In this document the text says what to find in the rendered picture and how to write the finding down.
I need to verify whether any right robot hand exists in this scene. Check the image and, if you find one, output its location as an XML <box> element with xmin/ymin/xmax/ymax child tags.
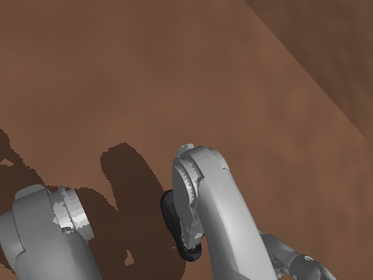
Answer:
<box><xmin>259</xmin><ymin>231</ymin><xmax>300</xmax><ymax>278</ymax></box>

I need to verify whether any right robot arm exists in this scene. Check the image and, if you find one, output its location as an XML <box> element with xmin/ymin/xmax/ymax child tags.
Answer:
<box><xmin>289</xmin><ymin>254</ymin><xmax>337</xmax><ymax>280</ymax></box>

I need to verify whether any right robot foot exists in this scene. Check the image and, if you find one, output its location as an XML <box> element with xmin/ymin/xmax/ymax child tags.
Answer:
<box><xmin>160</xmin><ymin>190</ymin><xmax>202</xmax><ymax>262</ymax></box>

